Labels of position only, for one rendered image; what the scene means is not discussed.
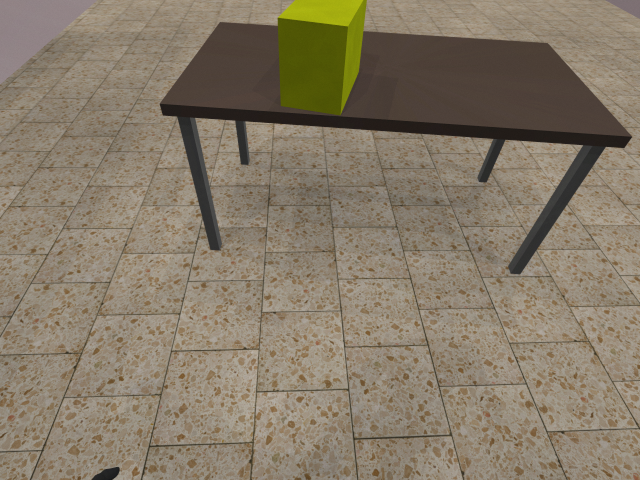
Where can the carton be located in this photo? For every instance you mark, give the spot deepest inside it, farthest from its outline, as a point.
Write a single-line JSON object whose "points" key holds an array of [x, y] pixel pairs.
{"points": [[320, 45]]}

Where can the table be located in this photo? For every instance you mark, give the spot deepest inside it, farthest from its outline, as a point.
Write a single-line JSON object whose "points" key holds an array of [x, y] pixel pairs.
{"points": [[438, 85]]}

